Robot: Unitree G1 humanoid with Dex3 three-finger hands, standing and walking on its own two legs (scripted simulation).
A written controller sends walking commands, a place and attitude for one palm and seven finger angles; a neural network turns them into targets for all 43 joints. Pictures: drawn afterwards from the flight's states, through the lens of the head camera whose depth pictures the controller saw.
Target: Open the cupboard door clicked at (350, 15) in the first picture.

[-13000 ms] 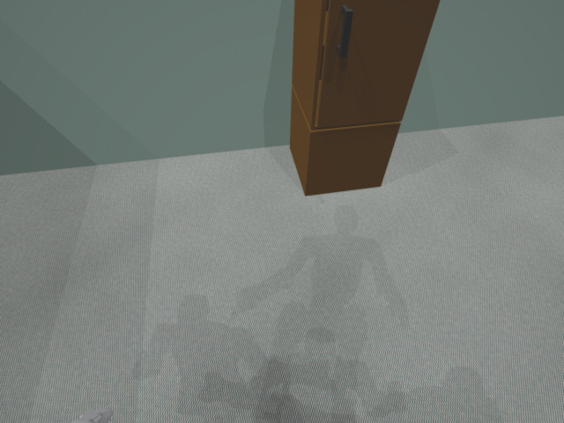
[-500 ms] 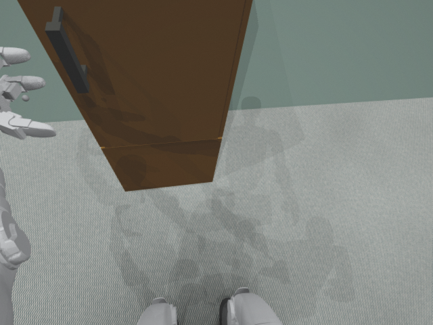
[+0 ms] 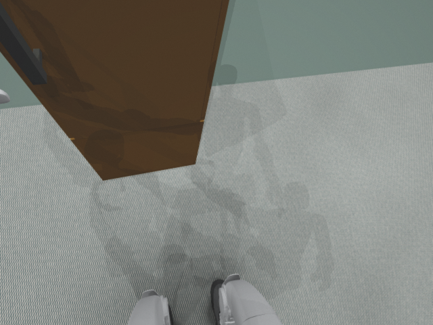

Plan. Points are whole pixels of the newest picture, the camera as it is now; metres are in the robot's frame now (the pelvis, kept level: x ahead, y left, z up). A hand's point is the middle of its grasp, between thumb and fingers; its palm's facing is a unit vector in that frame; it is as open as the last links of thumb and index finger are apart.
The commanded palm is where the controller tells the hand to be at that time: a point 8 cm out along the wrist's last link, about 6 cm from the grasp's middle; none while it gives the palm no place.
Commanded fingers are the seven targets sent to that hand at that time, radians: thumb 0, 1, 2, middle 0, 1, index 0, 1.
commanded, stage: move the hooked fingers beside the handle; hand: left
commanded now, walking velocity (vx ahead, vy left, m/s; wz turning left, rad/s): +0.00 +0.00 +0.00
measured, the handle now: (18, 36) +0.57 +0.24 +0.09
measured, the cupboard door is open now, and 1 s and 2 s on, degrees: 0 0 0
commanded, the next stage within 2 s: slide the fingers in behind the handle in 0.64 s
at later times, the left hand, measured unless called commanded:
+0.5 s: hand out of the picture +0.51 +0.31 +0.09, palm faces +0.09 -1.00 -0.01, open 14.0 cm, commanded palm +0.49 +0.34 +0.09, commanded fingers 0.00 -0.50 0.30 -0.30 -1.20 -0.30 -1.20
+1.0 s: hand out of the picture +0.51 +0.29 +0.09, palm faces +0.09 -1.00 -0.02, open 14.0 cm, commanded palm +0.49 +0.32 +0.09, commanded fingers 0.00 -0.50 0.30 -0.30 -1.20 -0.30 -1.20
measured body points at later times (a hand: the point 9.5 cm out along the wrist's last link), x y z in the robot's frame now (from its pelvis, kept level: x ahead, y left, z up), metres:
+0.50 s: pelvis +0.01 +0.00 +0.00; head +0.16 +0.04 +0.43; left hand +0.50 +0.36 +0.10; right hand +0.00 -0.27 -0.09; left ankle -0.02 +0.09 -0.68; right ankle +0.02 -0.13 -0.68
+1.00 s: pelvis -0.01 +0.00 +0.00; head +0.15 +0.03 +0.42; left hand +0.50 +0.34 +0.10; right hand -0.03 -0.27 -0.09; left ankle -0.02 +0.09 -0.68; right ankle +0.02 -0.13 -0.68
